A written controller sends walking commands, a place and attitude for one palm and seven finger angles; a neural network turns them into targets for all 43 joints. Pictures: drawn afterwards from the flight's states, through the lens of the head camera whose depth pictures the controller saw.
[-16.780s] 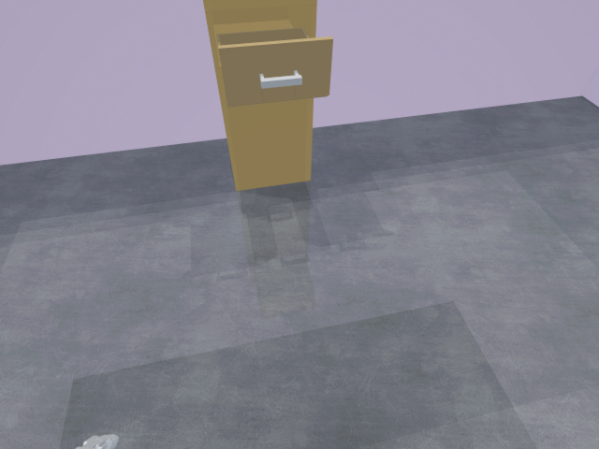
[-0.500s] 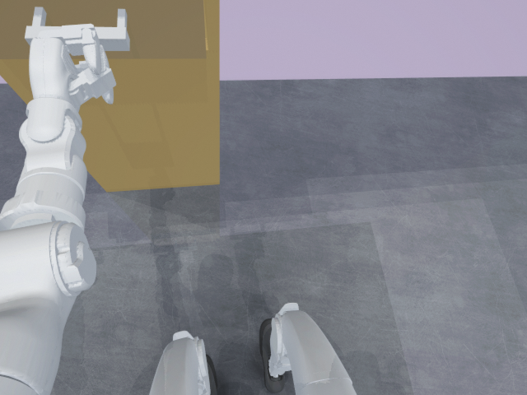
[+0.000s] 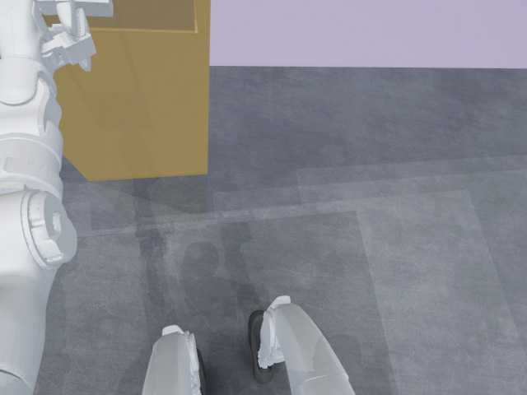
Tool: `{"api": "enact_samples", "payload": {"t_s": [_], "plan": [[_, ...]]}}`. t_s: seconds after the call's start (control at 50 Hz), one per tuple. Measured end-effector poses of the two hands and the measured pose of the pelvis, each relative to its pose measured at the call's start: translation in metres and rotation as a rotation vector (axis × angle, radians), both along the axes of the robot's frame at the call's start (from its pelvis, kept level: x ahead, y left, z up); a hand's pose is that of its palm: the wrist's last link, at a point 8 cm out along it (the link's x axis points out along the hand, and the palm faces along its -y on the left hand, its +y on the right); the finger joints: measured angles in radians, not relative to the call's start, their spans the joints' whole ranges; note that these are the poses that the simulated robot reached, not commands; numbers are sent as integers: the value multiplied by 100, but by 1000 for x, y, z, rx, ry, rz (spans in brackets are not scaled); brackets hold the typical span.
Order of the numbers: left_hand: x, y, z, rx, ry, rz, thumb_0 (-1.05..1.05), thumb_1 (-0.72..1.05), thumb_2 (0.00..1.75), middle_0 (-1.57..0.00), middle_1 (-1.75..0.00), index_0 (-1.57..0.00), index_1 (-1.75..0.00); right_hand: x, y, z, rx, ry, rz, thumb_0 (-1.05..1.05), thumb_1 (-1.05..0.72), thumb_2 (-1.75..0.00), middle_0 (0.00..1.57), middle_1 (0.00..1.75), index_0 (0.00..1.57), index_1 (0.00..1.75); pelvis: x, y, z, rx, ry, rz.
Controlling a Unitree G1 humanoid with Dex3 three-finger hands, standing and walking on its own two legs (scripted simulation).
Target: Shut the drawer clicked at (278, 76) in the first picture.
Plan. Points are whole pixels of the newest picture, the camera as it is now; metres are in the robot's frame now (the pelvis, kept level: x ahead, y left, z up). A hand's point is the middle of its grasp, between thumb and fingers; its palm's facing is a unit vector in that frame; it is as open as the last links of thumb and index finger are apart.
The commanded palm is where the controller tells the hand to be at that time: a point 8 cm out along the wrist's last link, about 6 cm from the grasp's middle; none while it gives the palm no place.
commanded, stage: push the drawer shut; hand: left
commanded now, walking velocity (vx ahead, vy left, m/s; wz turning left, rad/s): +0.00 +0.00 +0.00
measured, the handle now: out of the picture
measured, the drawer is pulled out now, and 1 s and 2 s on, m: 0.00 0.00 0.00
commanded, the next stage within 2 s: pull the fist back off the drawer in 0.04 s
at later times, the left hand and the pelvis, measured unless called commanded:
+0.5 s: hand (82, 34) +0.59 +0.15 +0.07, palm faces -0.02 -1.00 -0.04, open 3.4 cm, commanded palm +0.57 +0.16 +0.07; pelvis -0.02 +0.00 -0.01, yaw -1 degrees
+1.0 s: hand (79, 46) +0.56 +0.15 +0.07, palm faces -0.01 -1.00 -0.03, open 3.3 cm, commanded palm +0.51 +0.19 +0.08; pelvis +0.03 +0.01 +0.02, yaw -1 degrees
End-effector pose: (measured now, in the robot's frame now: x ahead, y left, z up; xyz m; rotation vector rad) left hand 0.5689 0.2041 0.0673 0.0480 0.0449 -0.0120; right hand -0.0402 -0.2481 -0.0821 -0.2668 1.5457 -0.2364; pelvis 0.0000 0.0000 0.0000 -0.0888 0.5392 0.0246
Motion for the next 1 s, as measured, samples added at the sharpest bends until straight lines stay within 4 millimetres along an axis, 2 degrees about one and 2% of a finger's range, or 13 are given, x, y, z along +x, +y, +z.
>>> {"api": "enact_samples", "payload": {"t_s": [0.18, 0.34, 0.46, 0.56, 0.72, 1.0], "plan": [[2, 2, 2, 8, -2, 2, 7, 65, 97, -140, -160, -140, -160, -15, -4, -1, -31, -16, 9, 0, -91, -89, 21, 30, 20, 30, -14, -1, -8, -6, 16, 3], [2, 4, 3, 8, 1, -7, 8, 64, 95, -140, -160, -140, -160, -34, 2, -1, -30, -11, -6, 0, -91, -89, 21, 30, 20, 30, -24, 1, -12, -9, 21, -5], [1, 2, 2, -2, -4, -8, 9, 69, 93, -140, -160, -140, -160, -46, 11, -1, -5, 10, -26, 0, -91, -89, 21, 30, 20, 30, -25, 3, -12, -8, 17, -12], [-2, -2, 2, -14, -9, -2, 9, 75, 92, -140, -160, -140, -160, -45, 17, 1, 21, 18, -43, 0, -91, -89, 21, 30, 20, 30, -21, 5, -8, -3, 9, -22], [-9, -7, 5, -16, -25, 4, 5, 85, 90, -140, -160, -140, -160, -20, 18, 5, 47, -16, -56, 0, -91, -89, 21, 30, 20, 30, -4, 8, 5, 9, -14, -37], [-26, 1, 8, -16, -50, 1, 2, 90, 90, -140, -160, -140, -160, 64, -3, 10, 31, -119, 5, 0, -91, -89, 21, 30, 20, 30, 29, 6, 22, 22, -51, -31]]}}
